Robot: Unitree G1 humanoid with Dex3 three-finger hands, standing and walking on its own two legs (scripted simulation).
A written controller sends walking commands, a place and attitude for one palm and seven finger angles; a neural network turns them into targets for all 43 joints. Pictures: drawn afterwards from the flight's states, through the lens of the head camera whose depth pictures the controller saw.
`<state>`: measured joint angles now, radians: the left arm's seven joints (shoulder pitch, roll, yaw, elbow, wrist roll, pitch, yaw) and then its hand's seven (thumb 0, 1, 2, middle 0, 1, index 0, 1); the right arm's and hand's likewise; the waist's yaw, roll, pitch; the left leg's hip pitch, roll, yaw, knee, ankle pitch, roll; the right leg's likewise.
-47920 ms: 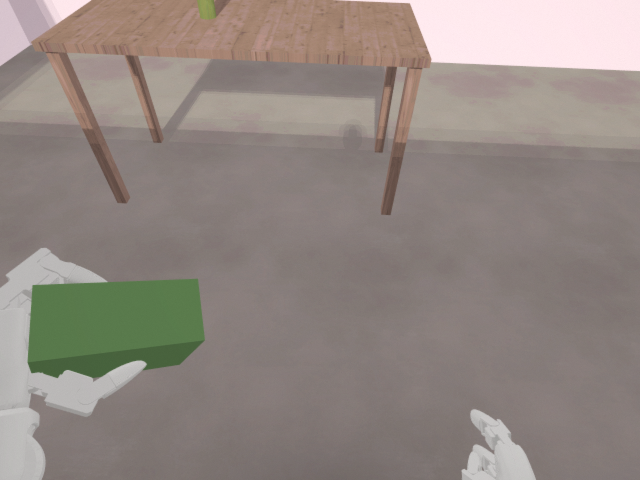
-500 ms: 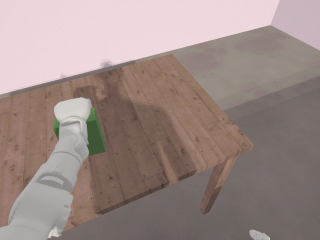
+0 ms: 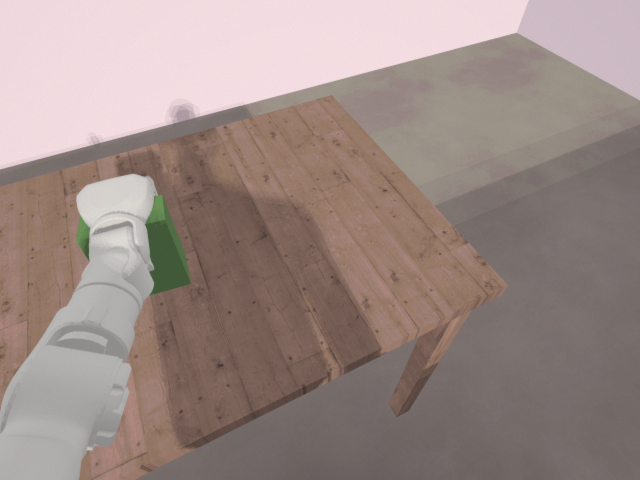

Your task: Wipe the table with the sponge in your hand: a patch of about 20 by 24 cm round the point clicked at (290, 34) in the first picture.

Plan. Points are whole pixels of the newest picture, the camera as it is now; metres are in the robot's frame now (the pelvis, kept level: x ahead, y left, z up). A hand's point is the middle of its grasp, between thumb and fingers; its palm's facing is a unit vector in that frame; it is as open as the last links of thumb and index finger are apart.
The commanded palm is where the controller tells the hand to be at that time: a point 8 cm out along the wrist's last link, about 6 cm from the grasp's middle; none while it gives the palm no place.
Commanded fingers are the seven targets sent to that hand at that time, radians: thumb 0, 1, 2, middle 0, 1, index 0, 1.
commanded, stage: slide back across to the first lane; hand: left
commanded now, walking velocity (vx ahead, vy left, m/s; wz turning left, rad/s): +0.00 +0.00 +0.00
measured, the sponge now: (144, 261) +0.42 +0.27 +0.00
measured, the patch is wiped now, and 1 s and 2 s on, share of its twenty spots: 1.00 1.00 1.00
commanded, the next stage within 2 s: wipe back along the first lane in 0.46 s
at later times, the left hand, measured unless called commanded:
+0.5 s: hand (78, 250) +0.40 +0.33 +0.06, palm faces -0.09 -0.03 -0.99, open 10.1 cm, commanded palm +0.37 +0.32 +0.11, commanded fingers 0.00 0.10 1.30 -1.20 -1.60 -1.20 -1.60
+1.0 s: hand (68, 274) +0.36 +0.33 +0.06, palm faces -0.05 -0.03 -1.00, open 10.1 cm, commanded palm +0.32 +0.31 +0.10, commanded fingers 0.00 0.10 1.30 -1.20 -1.60 -1.20 -1.60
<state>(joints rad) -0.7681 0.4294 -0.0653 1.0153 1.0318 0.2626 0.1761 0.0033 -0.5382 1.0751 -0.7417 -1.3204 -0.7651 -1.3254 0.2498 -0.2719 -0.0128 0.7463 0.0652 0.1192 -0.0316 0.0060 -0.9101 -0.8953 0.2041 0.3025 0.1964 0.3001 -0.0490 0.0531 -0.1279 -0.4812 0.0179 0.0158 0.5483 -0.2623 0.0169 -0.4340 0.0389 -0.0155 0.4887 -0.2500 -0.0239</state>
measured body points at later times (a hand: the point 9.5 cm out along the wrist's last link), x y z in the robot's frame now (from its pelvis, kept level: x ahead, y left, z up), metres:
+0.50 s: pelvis +0.02 +0.02 +0.00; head +0.05 +0.01 +0.45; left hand +0.40 +0.33 +0.12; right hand +0.19 -0.24 -0.11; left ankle +0.00 +0.11 -0.73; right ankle -0.01 -0.11 -0.73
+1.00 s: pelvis +0.02 +0.01 +0.01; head +0.04 +0.00 +0.46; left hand +0.36 +0.33 +0.12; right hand +0.18 -0.23 -0.11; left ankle +0.00 +0.11 -0.73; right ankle -0.01 -0.11 -0.73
